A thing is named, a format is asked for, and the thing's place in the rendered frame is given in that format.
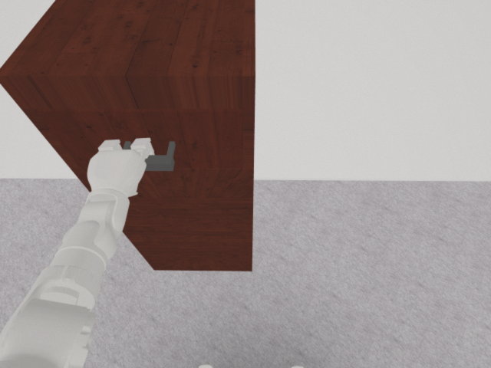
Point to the robot left upper arm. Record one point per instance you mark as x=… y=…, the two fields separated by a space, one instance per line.
x=49 y=334

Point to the left robot forearm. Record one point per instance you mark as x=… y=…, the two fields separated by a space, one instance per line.
x=75 y=273

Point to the cabinet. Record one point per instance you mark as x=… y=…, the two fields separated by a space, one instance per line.
x=154 y=54

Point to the drawer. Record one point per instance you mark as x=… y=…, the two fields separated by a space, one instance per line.
x=204 y=138

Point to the left robot hand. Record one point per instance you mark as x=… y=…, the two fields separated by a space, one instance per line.
x=119 y=169

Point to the handle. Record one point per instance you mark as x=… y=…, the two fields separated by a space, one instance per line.
x=158 y=162

